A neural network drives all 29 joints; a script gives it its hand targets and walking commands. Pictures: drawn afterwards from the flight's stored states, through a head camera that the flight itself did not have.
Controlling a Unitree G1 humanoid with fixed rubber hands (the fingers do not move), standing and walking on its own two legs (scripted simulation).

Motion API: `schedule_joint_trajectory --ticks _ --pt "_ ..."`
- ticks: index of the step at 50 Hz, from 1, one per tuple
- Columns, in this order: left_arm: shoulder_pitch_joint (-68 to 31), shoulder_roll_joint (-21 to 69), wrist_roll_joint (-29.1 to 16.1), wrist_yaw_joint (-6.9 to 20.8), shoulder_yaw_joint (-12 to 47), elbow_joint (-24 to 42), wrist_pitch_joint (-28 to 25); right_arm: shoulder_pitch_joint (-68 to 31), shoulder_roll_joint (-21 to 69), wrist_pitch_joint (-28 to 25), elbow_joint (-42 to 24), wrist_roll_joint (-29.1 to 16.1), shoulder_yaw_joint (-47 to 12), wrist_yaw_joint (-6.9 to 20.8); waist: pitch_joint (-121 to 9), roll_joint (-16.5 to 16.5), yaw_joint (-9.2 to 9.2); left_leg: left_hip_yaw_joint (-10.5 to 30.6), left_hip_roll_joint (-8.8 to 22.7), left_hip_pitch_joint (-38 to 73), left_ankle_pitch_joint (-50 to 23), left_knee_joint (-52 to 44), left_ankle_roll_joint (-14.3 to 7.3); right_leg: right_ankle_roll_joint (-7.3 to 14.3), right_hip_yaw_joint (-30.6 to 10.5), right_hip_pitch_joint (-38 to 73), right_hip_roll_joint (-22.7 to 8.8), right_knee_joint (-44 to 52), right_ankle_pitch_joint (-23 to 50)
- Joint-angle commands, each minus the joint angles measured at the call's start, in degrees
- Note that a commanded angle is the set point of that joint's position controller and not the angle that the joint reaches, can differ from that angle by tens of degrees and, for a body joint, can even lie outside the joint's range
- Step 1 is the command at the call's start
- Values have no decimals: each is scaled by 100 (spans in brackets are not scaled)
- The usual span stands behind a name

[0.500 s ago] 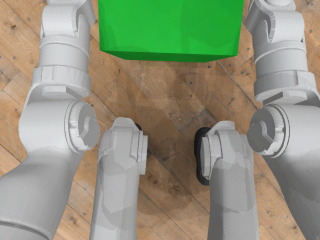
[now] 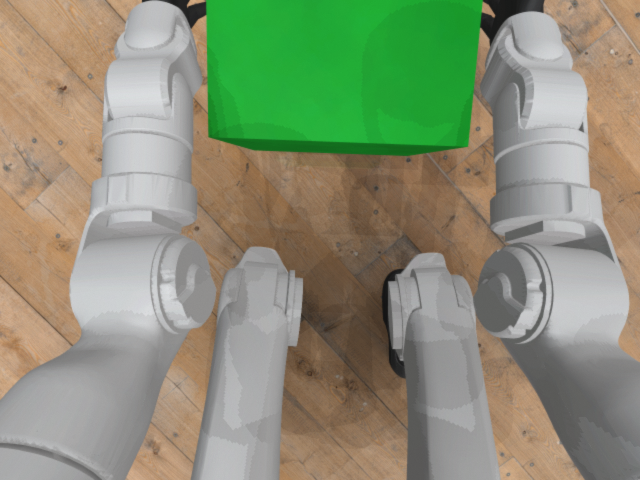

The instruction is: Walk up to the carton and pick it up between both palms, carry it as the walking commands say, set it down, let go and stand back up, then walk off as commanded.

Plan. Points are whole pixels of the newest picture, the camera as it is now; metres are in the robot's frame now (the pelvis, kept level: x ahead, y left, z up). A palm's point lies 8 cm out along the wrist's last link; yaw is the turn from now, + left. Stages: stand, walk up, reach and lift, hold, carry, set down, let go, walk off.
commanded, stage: reach and lift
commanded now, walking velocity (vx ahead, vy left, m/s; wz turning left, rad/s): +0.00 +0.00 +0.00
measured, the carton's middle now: (338, 45) +0.54 +0.02 -0.20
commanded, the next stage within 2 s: none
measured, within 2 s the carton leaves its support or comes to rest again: neither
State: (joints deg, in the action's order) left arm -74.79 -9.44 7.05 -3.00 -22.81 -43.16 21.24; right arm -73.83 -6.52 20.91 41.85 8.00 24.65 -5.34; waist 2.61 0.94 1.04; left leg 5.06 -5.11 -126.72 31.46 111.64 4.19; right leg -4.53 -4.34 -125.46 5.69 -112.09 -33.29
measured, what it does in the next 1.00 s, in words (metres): rises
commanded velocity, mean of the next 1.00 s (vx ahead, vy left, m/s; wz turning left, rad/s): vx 0.00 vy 0.00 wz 0.00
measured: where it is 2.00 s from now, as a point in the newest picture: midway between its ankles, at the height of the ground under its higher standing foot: (334, 336)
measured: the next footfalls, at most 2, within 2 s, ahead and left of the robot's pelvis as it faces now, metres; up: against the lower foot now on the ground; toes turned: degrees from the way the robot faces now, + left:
none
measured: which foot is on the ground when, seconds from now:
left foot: down 0.00-1.00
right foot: down 0.00-1.00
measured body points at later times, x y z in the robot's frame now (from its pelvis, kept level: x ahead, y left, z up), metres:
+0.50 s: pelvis -0.01 +0.00 +0.05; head +0.30 +0.01 +0.38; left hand +0.53 +0.18 -0.04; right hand +0.53 -0.14 -0.05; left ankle +0.10 +0.13 -0.40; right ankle +0.09 -0.13 -0.40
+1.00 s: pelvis +0.01 +0.00 +0.11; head +0.27 +0.01 +0.47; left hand +0.51 +0.17 +0.03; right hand +0.51 -0.15 +0.03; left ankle +0.10 +0.13 -0.40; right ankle +0.09 -0.13 -0.40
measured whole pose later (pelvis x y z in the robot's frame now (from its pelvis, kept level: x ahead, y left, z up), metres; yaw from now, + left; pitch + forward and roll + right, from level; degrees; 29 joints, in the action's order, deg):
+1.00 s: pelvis +0.01 +0.00 +0.11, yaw +0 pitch +44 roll -1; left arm -59.9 -1.8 12.9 -1.7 -26.3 -38.7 23.1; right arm -59.3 -0.6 22.6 38.6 12.8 27.4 -3.1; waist -9.0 0.7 0.7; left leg 6.5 -5.5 -107.3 27.3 90.9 3.9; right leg -4.0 -5.9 -106.2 6.4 -91.3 -28.8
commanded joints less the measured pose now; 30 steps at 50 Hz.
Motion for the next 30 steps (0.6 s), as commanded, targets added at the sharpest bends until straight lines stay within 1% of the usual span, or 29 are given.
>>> schedule_joint_trajectory --ticks 1,9,15,30 --pt "-3630 5748 -870 1611 2581 348 -139 -3875 5648 -146 -316 -863 -2694 1617 -7464 -119 70 -1097 -338 4199 -2588 -963 -209 281 1046 3677 392 957 2349" --pt "-3560 5887 -747 1647 2472 286 -106 -3838 5809 -113 -262 -786 -2650 1662 -7384 -59 93 -1092 -356 4258 -2257 -1330 -229 266 1027 3809 387 1344 2079" --pt "-3536 6022 -701 1684 2441 281 -37 -3816 5916 -55 -266 -733 -2612 1689 -7505 -55 69 -1091 -365 4427 -2081 -1577 -226 261 1044 3980 404 1598 1934" --pt "-3079 6405 -591 1713 2502 338 78 -3338 6209 52 -265 -656 -2634 1809 -7598 -144 31 -1067 -417 4969 -2157 -2152 -200 255 1044 4347 458 2179 1978"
